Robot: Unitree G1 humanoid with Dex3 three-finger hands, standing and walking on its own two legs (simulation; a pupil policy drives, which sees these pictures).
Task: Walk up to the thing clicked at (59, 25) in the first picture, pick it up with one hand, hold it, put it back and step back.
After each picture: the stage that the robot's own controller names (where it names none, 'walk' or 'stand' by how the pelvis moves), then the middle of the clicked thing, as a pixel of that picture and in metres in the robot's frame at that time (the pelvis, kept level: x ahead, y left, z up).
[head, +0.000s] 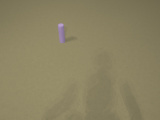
stand; (61, 33) +1.54 +0.24 -0.65
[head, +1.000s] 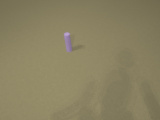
walk; (68, 42) +1.43 +0.26 -0.65
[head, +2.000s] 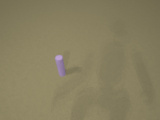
walk; (60, 66) +0.94 +0.26 -0.65
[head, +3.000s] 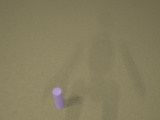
walk; (58, 99) +0.59 +0.20 -0.62
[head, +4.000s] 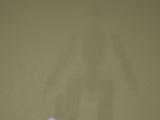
stand; out of the picture +0.37 +0.21 -0.64
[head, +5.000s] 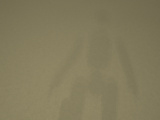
stand; out of the picture +0.38 +0.17 -0.65
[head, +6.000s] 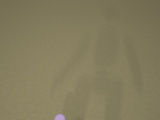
stand; out of the picture +0.40 +0.15 -0.65
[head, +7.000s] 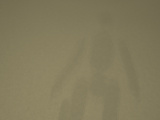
stand; out of the picture +0.38 +0.18 -0.66
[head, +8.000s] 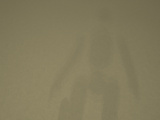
stand; out of the picture +0.37 +0.18 -0.66
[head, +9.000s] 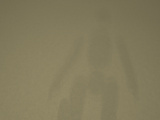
go down; out of the picture +0.37 +0.18 -0.66
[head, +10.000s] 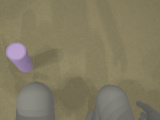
go down; (21, 59) +0.43 +0.25 -0.30
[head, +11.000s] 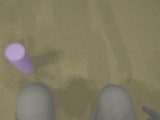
approach; (21, 61) +0.43 +0.26 -0.27
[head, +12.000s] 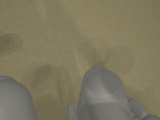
close in; out of the picture +0.40 +0.31 -0.16
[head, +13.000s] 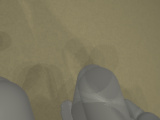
close; out of the picture +0.40 +0.32 -0.15
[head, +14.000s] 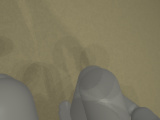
lift; out of the picture +0.38 +0.31 -0.15
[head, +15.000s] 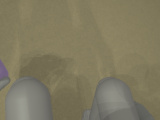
lift; out of the picture +0.32 +0.28 -0.06
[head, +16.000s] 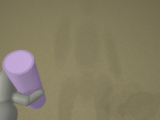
hold; (29, 85) +0.32 +0.17 +0.07
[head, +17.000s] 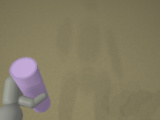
hold; (34, 89) +0.32 +0.17 +0.02
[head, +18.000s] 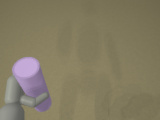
hold; (36, 88) +0.32 +0.16 +0.03
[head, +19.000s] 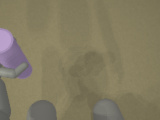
crouch; (13, 59) +0.41 +0.22 -0.04
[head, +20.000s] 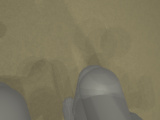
lower; out of the picture +0.41 +0.32 -0.17
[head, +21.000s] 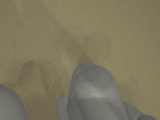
lower; out of the picture +0.42 +0.33 -0.15
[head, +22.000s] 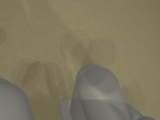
lower; out of the picture +0.40 +0.32 -0.16
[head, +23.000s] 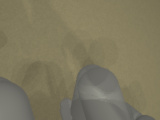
lower; out of the picture +0.39 +0.32 -0.16
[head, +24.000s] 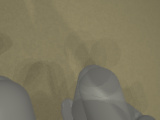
loosen; out of the picture +0.38 +0.32 -0.16
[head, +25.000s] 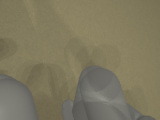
withdraw; out of the picture +0.38 +0.31 -0.16
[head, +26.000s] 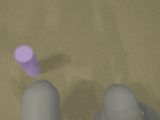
walk; (29, 63) +0.42 +0.26 -0.26
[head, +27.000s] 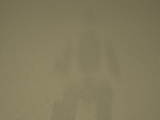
stand; out of the picture +0.34 +0.19 -0.59
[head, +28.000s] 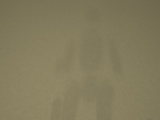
stand; out of the picture +0.36 +0.21 -0.60
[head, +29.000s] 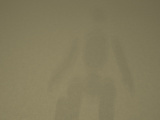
stand; out of the picture +0.37 +0.19 -0.63
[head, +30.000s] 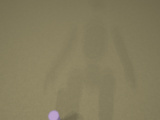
walk; out of the picture +0.39 +0.19 -0.64
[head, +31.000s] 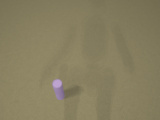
walk; (59, 90) +0.57 +0.19 -0.63
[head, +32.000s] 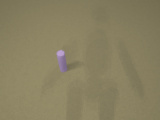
walk; (62, 61) +0.88 +0.21 -0.63
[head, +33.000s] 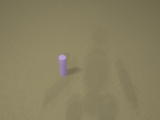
stand; (63, 66) +0.98 +0.18 -0.65
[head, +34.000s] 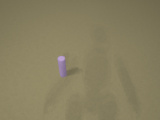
stand; (62, 67) +0.98 +0.18 -0.66
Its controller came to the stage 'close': yes
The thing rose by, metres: 0.67
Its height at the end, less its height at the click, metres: +0.00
